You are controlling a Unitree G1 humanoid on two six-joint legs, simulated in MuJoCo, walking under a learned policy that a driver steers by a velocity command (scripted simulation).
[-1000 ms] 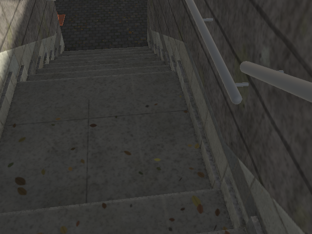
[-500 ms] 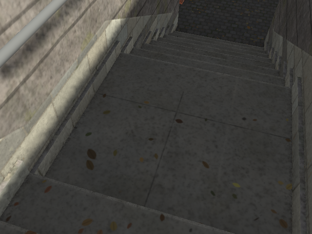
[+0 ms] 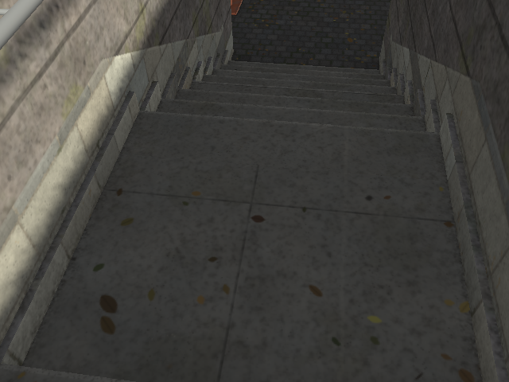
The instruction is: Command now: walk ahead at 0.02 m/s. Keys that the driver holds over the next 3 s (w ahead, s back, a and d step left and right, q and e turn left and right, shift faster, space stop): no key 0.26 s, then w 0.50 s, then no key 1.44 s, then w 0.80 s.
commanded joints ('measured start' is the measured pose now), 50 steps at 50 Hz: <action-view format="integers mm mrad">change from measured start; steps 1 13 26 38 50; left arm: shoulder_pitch -47 -85 -219 -146 120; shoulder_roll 128 140 -3 7 18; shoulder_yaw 35 61 48 -2 -29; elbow -49 -27 -109 -154 -7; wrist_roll -14 -2 50 74 55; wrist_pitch -10 1 -40 0 -47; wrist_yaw -16 -13 75 20 13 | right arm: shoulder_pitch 66 23 461 338 194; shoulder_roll -61 -91 -62 -3 114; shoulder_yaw -19 -45 -61 41 0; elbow -8 34 201 164 -1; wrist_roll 14 -4 -67 -151 -52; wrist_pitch -11 -26 -91 -57 -90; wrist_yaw -13 -28 -73 -99 -89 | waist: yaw -15 0 -164 -50 -100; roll -45 -1 188 77 20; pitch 38 -47 82 160 50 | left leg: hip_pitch -8 43 403 -491 -443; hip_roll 1 21 349 201 175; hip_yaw -16 -22 -588 -209 -243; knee -158 -92 -154 102 879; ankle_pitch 59 286 111 -409 54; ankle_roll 8 -7 346 75 11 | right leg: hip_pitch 25 107 -520 205 -145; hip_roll -7 37 82 4 -226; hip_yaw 32 -32 26 -19 230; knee -211 -156 377 76 -253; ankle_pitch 183 400 -262 762 828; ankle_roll -47 -42 -119 -72 -255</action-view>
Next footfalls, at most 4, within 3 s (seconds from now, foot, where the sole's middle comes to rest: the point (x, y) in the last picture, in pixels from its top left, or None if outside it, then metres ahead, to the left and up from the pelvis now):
0.82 right None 0.35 -0.21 -0.93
1.16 left None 0.41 0.00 -0.93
2.88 right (336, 333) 0.80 -0.23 -1.10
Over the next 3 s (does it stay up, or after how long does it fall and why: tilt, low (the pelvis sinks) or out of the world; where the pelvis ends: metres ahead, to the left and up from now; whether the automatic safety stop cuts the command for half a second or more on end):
stays up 0.70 -0.13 -0.34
